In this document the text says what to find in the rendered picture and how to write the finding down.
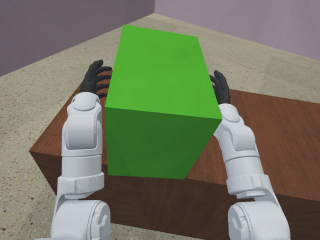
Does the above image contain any robot right hand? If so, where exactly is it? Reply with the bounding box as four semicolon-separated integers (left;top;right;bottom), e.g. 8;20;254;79
209;70;231;105

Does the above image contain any robot right upper arm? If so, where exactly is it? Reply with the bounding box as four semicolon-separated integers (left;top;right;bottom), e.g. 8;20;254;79
228;200;291;240

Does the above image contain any robot left hand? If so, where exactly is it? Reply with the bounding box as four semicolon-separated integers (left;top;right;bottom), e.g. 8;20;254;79
79;59;112;99

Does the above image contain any pedestal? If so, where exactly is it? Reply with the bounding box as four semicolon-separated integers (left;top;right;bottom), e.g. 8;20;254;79
29;70;320;240

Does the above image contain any left robot forearm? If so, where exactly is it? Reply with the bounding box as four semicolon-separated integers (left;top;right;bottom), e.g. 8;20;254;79
50;92;105;237

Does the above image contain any robot left upper arm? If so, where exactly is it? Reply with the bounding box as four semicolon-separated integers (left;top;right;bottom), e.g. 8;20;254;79
35;200;111;240

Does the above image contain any carton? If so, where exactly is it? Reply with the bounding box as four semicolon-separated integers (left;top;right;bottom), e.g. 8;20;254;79
104;24;223;179

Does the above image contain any right robot forearm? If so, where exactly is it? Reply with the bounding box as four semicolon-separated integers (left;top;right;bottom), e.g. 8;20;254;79
213;103;291;238

